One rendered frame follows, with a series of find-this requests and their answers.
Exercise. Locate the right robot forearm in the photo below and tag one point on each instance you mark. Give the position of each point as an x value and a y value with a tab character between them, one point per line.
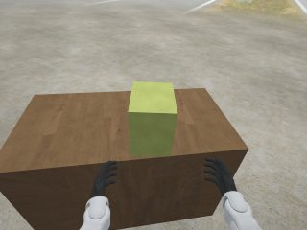
237	213

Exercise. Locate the left robot forearm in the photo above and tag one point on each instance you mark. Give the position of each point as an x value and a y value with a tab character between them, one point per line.
97	214

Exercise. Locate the robot left hand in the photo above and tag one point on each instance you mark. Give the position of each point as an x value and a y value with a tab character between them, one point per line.
101	182

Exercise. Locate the carton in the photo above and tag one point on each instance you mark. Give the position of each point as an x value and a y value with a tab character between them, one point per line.
152	118

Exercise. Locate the robot right hand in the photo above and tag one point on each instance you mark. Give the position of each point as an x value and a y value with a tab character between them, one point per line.
224	179

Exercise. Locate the pedestal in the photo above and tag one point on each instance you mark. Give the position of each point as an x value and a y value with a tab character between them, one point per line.
49	163

